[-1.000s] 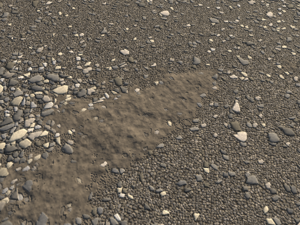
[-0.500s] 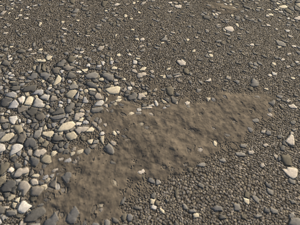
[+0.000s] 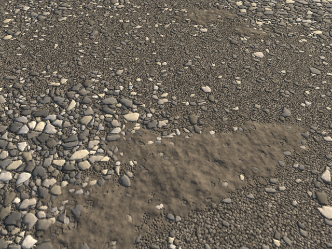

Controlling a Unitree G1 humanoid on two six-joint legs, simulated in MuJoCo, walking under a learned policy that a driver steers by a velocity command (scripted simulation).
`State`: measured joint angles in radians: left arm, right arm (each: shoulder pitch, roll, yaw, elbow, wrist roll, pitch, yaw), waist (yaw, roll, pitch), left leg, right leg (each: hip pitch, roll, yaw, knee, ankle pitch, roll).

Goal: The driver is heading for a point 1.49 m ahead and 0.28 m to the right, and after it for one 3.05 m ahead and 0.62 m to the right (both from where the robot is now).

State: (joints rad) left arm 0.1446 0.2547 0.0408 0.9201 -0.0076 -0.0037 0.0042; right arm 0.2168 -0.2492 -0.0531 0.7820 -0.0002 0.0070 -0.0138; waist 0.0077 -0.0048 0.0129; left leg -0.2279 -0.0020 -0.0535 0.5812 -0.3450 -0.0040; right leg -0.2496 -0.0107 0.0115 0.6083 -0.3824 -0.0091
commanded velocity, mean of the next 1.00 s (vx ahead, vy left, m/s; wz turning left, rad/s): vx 0.42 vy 0.00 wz -0.06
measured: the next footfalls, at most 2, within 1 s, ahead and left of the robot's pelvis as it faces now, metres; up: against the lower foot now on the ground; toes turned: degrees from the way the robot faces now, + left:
left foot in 0.54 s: +0.36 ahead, +0.14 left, +0.00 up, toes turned +2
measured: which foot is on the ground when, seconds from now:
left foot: down 0.00-0.12, up 0.14-0.52, down 0.54-1.00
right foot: down 0.00-0.56, up 0.58-1.00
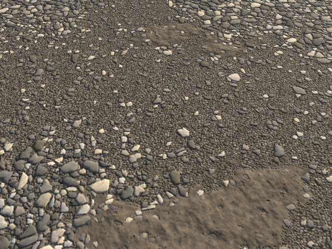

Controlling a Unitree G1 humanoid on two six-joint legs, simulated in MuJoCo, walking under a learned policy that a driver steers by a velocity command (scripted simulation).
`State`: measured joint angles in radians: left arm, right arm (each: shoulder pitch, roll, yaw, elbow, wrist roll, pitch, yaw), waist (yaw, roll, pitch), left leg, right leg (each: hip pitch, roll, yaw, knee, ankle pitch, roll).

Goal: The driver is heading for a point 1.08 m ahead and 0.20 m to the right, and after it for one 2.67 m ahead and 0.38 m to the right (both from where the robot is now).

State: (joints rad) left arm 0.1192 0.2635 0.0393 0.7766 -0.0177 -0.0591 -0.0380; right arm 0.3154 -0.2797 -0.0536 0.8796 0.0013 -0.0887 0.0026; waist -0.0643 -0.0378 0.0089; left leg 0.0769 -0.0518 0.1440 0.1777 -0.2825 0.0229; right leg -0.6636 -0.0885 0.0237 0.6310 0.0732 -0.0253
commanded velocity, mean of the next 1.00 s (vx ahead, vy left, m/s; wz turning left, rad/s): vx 0.50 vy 0.00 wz -0.35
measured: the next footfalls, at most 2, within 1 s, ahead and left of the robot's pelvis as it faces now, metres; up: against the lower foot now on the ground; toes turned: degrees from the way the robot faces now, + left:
right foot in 0.10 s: +0.24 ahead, -0.13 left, +0.00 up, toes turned -5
left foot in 0.58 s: +0.56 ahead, +0.02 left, +0.00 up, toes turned -20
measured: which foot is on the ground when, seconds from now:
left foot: down 0.00-0.12, up 0.14-0.56, down 0.58-1.00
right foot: up 0.00-0.08, down 0.10-0.60, up 0.62-1.00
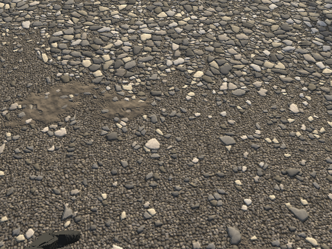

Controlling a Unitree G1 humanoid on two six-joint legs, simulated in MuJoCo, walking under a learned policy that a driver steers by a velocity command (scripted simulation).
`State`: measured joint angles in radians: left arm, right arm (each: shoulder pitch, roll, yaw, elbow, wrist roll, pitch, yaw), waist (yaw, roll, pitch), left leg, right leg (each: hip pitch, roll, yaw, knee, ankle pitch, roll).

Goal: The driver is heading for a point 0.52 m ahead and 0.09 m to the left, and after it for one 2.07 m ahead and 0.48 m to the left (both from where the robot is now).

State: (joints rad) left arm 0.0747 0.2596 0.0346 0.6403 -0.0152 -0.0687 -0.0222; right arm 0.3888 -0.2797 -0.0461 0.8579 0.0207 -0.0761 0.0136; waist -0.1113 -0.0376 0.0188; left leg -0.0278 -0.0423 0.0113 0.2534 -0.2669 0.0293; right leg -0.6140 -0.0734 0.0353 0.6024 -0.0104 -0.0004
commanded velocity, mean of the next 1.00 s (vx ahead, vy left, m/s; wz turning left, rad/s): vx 0.50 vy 0.00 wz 0.34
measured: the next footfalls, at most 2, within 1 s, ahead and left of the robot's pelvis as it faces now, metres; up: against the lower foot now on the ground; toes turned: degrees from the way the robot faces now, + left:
right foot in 0.10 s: +0.23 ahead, -0.14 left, +0.00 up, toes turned -1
left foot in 0.66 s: +0.50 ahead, +0.13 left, +0.00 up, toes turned +16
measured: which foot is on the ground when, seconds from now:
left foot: down 0.00-0.12, up 0.14-0.64, down 0.66-1.00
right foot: up 0.00-0.08, down 0.10-0.64, up 0.66-1.00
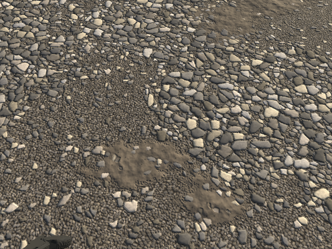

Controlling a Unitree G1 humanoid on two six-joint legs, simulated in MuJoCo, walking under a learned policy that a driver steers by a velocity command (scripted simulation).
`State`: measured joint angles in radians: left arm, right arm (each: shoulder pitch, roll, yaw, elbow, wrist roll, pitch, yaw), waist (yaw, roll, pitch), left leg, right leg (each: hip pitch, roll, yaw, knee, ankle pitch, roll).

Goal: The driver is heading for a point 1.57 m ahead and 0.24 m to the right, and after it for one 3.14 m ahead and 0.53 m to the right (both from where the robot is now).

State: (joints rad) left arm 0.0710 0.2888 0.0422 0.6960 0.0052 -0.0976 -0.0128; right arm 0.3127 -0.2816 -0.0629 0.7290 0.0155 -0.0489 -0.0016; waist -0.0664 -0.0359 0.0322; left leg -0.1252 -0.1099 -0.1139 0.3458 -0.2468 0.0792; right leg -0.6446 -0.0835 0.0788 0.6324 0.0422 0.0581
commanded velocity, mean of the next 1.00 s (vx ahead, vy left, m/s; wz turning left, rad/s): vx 0.50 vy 0.00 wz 0.03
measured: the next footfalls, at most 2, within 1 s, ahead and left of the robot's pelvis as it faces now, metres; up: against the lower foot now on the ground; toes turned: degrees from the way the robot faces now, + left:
right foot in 0.12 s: +0.26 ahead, -0.14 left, +0.00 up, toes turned +3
left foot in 0.66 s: +0.53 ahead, +0.11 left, +0.00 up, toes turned +4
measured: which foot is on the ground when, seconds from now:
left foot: down 0.00-0.16, up 0.18-0.64, down 0.66-1.00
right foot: up 0.00-0.10, down 0.12-0.68, up 0.70-1.00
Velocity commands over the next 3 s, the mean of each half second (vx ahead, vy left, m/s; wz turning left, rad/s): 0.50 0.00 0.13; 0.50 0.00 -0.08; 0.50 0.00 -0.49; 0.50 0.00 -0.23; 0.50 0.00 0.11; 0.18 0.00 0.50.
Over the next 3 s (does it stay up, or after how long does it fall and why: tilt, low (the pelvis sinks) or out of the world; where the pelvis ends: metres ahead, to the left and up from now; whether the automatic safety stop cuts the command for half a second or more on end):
stays up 1.51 -0.28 -0.01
